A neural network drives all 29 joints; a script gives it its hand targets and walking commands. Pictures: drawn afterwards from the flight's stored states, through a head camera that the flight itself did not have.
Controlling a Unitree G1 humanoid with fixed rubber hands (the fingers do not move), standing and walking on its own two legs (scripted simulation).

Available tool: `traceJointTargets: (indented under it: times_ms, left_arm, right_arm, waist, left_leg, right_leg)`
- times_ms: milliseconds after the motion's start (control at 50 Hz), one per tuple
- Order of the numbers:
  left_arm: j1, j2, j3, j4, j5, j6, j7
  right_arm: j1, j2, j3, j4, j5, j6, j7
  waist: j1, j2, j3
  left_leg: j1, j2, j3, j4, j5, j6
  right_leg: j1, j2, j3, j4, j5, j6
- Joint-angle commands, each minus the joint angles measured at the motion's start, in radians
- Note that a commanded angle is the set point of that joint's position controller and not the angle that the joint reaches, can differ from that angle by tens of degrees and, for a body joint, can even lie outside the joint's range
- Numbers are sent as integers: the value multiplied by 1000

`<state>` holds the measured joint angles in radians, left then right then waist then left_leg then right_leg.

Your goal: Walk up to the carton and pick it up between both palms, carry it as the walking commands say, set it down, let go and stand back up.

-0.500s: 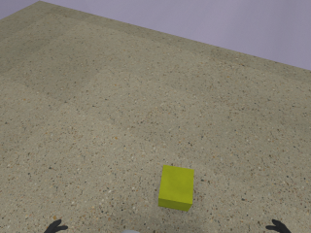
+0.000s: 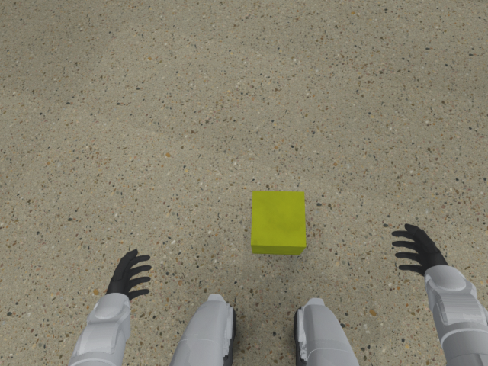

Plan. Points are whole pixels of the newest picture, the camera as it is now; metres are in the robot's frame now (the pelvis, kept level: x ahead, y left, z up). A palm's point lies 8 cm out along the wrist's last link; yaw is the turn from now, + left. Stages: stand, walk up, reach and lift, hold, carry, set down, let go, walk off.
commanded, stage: reach and lift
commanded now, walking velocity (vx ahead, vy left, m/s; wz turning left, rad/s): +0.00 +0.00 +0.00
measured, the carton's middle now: (277, 224) +0.47 -0.03 -0.63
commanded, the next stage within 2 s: none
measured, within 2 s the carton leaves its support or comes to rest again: neither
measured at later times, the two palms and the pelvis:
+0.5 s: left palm (168, 225) +0.34 +0.20 -0.14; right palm (398, 213) +0.38 -0.25 -0.14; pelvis -0.02 -0.02 -0.03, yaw +1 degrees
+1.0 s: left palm (202, 179) +0.45 +0.15 -0.18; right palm (367, 172) +0.48 -0.21 -0.18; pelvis -0.03 -0.02 -0.06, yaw +2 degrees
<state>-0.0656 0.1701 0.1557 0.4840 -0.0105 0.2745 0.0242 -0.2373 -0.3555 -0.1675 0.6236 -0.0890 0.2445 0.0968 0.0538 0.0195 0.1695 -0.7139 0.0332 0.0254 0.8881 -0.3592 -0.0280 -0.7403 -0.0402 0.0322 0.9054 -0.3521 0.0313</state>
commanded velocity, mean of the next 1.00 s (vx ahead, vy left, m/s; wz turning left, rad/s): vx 0.00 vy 0.00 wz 0.00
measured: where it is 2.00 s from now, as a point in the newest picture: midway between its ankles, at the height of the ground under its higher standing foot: (263, 350)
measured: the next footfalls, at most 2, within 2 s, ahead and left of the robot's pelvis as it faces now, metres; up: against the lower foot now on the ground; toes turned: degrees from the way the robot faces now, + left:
none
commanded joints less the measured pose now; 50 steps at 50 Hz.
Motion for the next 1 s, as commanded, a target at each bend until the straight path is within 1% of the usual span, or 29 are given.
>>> traceJointTargets:
  times_ms: [0, 80, 120, 220, 260, 300, 320, 360, 380, 420, 440, 460, 580, 620, 640, 660, 740, 760, 780, 800, 900, 920, 960, 980]
  left_arm:
    - [-148, 171, 31, -151, -18, -19, 20]
    - [-250, 163, 11, -115, -26, -11, 19]
    - [-301, 157, 10, -106, -24, -12, 19]
    - [-412, 145, 26, -86, -9, -32, 24]
    - [-461, 151, 39, -84, -2, -42, 23]
    - [-504, 151, 57, -78, 2, -52, 22]
    - [-531, 156, 67, -78, 7, -57, 21]
    - [-570, 146, 81, -69, 11, -65, 23]
    - [-583, 140, 86, -53, 13, -68, 25]
    - [-629, 135, 95, -35, 17, -75, 27]
    - [-654, 134, 103, -37, 21, -79, 28]
    - [-673, 128, 104, -23, 19, -84, 30]
    - [-822, 106, 119, 13, 18, -119, 44]
    - [-855, 96, 125, 32, 17, -129, 51]
    - [-886, 94, 124, 47, 15, -133, 55]
    - [-907, 93, 131, 48, 19, -138, 60]
    - [-1002, 83, 140, 59, 22, -151, 77]
    - [-1036, 77, 138, 44, 20, -152, 81]
    - [-1067, 78, 141, 44, 20, -154, 85]
    - [-1095, 78, 145, 45, 22, -153, 87]
    - [-1216, 61, 136, 60, 24, -152, 102]
    - [-1229, 64, 140, 68, 29, -154, 104]
    - [-1248, 49, 136, 93, 38, -157, 108]
    - [-1241, 41, 138, 113, 45, -160, 107]
  right_arm:
    - [-186, -203, -63, -125, 2, -17, -13]
    - [-243, -181, -72, -80, 2, -2, -25]
    - [-286, -174, -73, -74, 11, -1, -30]
    - [-393, -160, -66, -71, 38, -19, -47]
    - [-449, -151, -60, -81, 49, -27, -57]
    - [-505, -140, -53, -89, 54, -31, -67]
    - [-532, -129, -48, -88, 61, -32, -71]
    - [-581, -119, -43, -88, 63, -35, -78]
    - [-592, -111, -45, -80, 62, -37, -82]
    - [-640, -98, -44, -63, 65, -40, -86]
    - [-670, -95, -47, -65, 67, -43, -88]
    - [-682, -95, -51, -49, 61, -46, -90]
    - [-825, -83, -79, 1, 61, -77, -97]
    - [-855, -75, -81, 22, 62, -89, -97]
    - [-883, -78, -87, 38, 60, -94, -96]
    - [-903, -77, -89, 44, 62, -99, -95]
    - [-999, -69, -99, 64, 68, -117, -92]
    - [-1032, -74, -105, 56, 69, -120, -91]
    - [-1057, -74, -111, 57, 65, -123, -90]
    - [-1085, -69, -110, 59, 67, -124, -90]
    - [-1176, -73, -137, 90, 54, -131, -91]
    - [-1184, -71, -138, 96, 52, -133, -92]
    - [-1189, -65, -154, 126, 42, -138, -93]
    - [-1178, -59, -157, 139, 38, -142, -93]
  waist:
    - [-4, -94, -601]
    - [-13, -90, -625]
    - [-9, -75, -644]
    - [-9, -52, -748]
    - [-7, -52, -806]
    - [-9, -67, -858]
    - [-5, -64, -888]
    - [-5, -71, -934]
    - [-14, -78, -951]
    - [-16, -84, -972]
    - [-15, -78, -992]
    - [-26, -86, -999]
    - [-49, -87, -1096]
    - [-46, -87, -1126]
    - [-54, -88, -1126]
    - [-44, -83, -1145]
    - [-40, -81, -1217]
    - [-41, -75, -1241]
    - [-45, -83, -1254]
    - [-41, -83, -1277]
    - [-58, -67, -1336]
    - [-53, -68, -1336]
    - [-62, -56, -1325]
    - [-60, -53, -1307]
  left_leg:
    - [134, -81, 23, -81, 221, -28]
    - [68, -85, 36, -59, 184, -28]
    - [35, -87, 41, -53, 173, -29]
    - [-42, -86, 47, -31, 201, -34]
    - [-83, -89, 52, -21, 209, -35]
    - [-127, -93, 59, -12, 209, -34]
    - [-147, -94, 63, -6, 208, -35]
    - [-178, -99, 69, 0, 224, -38]
    - [-191, -101, 69, 3, 227, -36]
    - [-216, -103, 73, 13, 223, -35]
    - [-217, -105, 76, 16, 226, -35]
    - [-228, -106, 75, 20, 231, -36]
    - [-253, -115, 72, 57, 280, -31]
    - [-256, -121, 70, 65, 305, -30]
    - [-271, -121, 68, 70, 301, -29]
    - [-265, -123, 68, 76, 308, -29]
    - [-260, -127, 64, 92, 329, -24]
    - [-250, -128, 62, 93, 331, -23]
    - [-251, -129, 61, 95, 331, -22]
    - [-250, -130, 63, 100, 335, -22]
    - [-218, -132, 53, 111, 363, -19]
    - [-222, -133, 51, 113, 367, -19]
    - [-226, -133, 44, 119, 374, -19]
    - [-237, -133, 42, 120, 383, -19]
  right_leg:
    - [214, 99, -60, -76, 158, -28]
    - [163, 93, -54, -71, 152, -27]
    - [144, 92, -51, -67, 155, -24]
    - [126, 93, -45, -50, 209, -18]
    - [140, 93, -40, -36, 238, -13]
    - [164, 93, -35, -23, 264, -5]
    - [172, 92, -34, -14, 274, -2]
    - [175, 93, -34, -2, 296, 3]
    - [171, 94, -35, 4, 304, 6]
    - [150, 94, -37, 15, 304, 11]
    - [139, 95, -41, 20, 301, 12]
    - [130, 97, -41, 23, 311, 13]
    - [64, 104, -49, 64, 370, 17]
    - [47, 106, -47, 75, 391, 17]
    - [25, 107, -50, 82, 387, 18]
    - [13, 106, -49, 85, 389, 16]
    - [-18, 110, -57, 105, 408, 12]
    - [-24, 111, -61, 105, 403, 11]
    - [-31, 113, -66, 107, 403, 10]
    - [-23, 112, -67, 111, 414, 8]
    - [-59, 119, -84, 120, 435, 2]
    - [-61, 119, -83, 121, 441, 1]
    - [-94, 120, -83, 122, 444, -2]
    - [-109, 121, -80, 123, 452, -3]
